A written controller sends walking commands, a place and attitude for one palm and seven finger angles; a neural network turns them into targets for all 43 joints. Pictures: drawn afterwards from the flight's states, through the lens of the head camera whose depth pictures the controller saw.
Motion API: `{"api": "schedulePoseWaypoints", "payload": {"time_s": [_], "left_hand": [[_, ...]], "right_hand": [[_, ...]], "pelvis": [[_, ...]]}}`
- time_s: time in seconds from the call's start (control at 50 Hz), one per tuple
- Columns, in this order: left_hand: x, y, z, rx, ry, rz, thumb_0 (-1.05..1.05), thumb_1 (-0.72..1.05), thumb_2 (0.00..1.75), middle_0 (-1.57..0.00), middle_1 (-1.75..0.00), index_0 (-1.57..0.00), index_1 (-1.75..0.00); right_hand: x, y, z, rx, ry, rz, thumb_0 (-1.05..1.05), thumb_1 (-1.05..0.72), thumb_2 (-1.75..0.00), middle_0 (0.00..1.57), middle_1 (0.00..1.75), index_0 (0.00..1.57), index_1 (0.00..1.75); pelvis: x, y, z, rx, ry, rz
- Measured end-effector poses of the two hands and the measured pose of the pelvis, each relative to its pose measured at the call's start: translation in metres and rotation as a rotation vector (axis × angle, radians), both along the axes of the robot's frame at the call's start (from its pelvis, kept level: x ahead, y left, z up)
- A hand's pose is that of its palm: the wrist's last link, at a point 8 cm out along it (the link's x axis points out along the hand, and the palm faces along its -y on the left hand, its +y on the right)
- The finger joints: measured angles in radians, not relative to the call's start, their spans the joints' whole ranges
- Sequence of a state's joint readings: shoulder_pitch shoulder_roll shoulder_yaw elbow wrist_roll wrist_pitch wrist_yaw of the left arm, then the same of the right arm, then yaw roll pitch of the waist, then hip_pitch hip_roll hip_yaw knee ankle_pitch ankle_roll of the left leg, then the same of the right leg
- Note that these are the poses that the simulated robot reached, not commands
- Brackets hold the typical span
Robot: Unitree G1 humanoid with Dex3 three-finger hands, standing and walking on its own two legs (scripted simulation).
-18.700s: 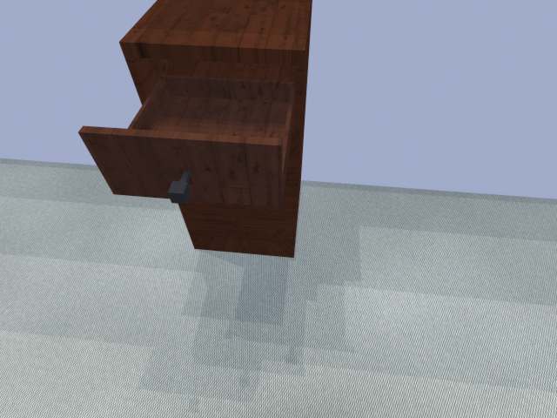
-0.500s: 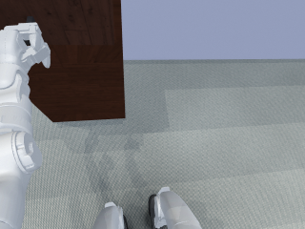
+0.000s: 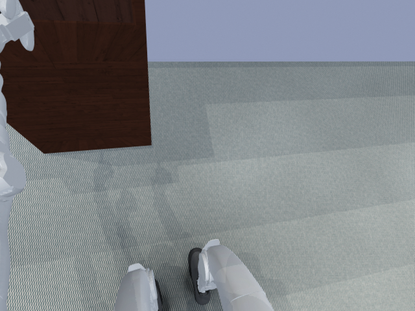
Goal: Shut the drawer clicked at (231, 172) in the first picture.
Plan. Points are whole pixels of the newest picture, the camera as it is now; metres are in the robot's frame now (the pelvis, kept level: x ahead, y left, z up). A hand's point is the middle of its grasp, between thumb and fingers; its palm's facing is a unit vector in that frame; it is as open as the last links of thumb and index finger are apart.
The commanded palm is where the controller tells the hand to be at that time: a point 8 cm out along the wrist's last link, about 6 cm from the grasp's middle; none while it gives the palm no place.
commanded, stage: pull the fist back off the drawer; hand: left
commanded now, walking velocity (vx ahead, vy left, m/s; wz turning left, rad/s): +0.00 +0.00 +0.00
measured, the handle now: out of the picture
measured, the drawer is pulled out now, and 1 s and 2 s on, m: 0.00 0.00 0.00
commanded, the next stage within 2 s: draw the hand back to the body in 0.70 s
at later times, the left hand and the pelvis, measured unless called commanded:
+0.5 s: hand (24, 20) +0.59 +0.18 +0.09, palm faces -0.03 -1.00 -0.01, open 3.4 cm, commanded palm +0.57 +0.22 +0.09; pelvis -0.02 +0.01 -0.01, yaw -2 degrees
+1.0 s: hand (4, 44) +0.54 +0.20 +0.10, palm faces -0.03 -1.00 -0.04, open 3.2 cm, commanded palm +0.49 +0.24 +0.12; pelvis +0.07 +0.01 +0.05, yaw -3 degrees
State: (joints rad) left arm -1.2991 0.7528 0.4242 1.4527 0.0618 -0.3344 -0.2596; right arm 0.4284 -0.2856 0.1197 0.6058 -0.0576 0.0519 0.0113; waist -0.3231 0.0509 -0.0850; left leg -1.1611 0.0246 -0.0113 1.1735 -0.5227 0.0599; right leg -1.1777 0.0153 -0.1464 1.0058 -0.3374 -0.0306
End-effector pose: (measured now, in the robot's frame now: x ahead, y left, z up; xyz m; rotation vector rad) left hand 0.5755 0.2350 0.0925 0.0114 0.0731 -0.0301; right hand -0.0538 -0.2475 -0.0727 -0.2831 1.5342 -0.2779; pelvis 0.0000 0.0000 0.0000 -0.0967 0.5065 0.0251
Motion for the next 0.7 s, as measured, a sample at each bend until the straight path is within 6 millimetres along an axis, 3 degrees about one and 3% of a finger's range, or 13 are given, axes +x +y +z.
{"api": "schedulePoseWaypoints", "payload": {"time_s": [0.22,0.42,0.56,0.7], "left_hand": [[0.0,0.0,-0.001,0.001,-0.013,0.003,0.01,0.89,0.9,-1.43,-1.6,-1.47,-1.6],[0.0,0.0,-0.001,0.0,-0.016,-0.003,0.01,0.89,0.9,-1.43,-1.6,-1.46,-1.6],[-0.001,0.0,-0.001,-0.003,-0.016,-0.005,0.02,0.89,0.9,-1.42,-1.6,-1.46,-1.6],[-0.002,0.002,-0.001,-0.01,-0.017,-0.011,0.01,0.88,0.89,-1.4,-1.6,-1.43,-1.6]], "right_hand": [[-0.028,0.004,-0.005,-0.009,-0.004,-0.014,0.0,-0.9,-0.9,0.2,0.3,0.2,0.3],[-0.042,0.013,-0.003,0.015,0.028,-0.047,0.0,-0.9,-0.9,0.2,0.3,0.2,0.3],[-0.026,0.014,0.002,0.028,0.015,-0.054,0.0,-0.9,-0.9,0.2,0.3,0.2,0.3],[0.013,0.01,0.01,0.031,-0.031,-0.041,0.0,-0.9,-0.9,0.2,0.3,0.2,0.3]], "pelvis": [[-0.02,0.001,-0.012,-0.003,0.019,-0.013],[-0.021,0.004,-0.01,0.001,0.018,-0.03],[-0.008,0.007,0.0,0.008,0.004,-0.044],[0.015,0.011,0.013,0.016,-0.019,-0.055]]}}
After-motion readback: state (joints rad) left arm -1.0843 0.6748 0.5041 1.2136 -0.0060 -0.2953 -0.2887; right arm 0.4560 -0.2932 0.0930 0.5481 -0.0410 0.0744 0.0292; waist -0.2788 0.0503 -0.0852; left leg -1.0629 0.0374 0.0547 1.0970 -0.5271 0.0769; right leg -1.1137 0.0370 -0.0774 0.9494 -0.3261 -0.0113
